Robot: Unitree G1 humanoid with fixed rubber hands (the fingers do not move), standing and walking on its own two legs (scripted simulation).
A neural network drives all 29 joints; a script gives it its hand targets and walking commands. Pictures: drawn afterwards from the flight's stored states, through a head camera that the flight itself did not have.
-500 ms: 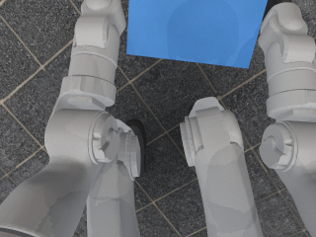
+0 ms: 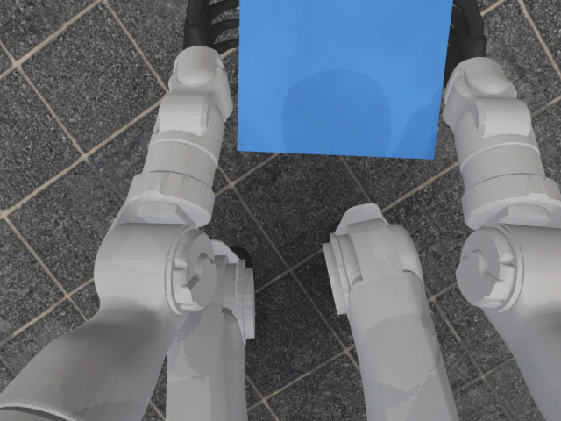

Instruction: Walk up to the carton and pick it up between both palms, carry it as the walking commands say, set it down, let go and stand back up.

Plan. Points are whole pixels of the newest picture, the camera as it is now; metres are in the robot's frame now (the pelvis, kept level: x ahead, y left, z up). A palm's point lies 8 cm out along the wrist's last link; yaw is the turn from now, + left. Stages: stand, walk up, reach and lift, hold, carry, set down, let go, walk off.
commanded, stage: set down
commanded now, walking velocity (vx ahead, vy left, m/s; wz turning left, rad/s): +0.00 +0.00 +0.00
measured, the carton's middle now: (324, 79) +0.49 -0.12 -0.23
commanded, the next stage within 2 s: none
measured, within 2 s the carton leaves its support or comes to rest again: rests again in 1.24 s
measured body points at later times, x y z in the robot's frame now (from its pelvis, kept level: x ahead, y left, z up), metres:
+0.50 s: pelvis +0.01 +0.00 +0.00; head +0.36 -0.05 +0.28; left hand +0.55 +0.02 -0.17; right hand +0.47 -0.27 -0.19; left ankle +0.12 +0.11 -0.35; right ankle +0.13 -0.13 -0.35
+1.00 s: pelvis +0.01 +0.00 +0.00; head +0.36 -0.05 +0.27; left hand +0.56 +0.03 -0.17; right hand +0.47 -0.27 -0.19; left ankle +0.12 +0.11 -0.35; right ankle +0.13 -0.13 -0.35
